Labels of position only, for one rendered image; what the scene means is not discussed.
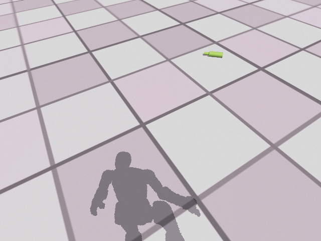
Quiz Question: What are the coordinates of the bottle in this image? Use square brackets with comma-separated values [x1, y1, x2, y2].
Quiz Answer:
[204, 51, 223, 58]

